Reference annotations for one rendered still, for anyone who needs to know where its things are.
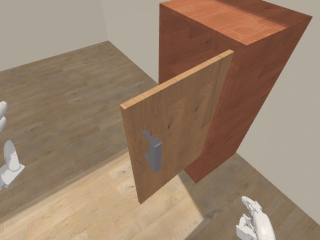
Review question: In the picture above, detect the left robot hand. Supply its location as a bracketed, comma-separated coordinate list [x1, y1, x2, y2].
[0, 101, 25, 191]

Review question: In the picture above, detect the right robot hand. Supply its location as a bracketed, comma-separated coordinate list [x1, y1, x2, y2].
[236, 196, 276, 240]

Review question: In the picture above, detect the cupboard door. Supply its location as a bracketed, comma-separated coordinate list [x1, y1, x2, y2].
[120, 49, 234, 204]

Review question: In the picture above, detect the handle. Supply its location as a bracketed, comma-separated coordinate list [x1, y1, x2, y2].
[141, 129, 162, 173]

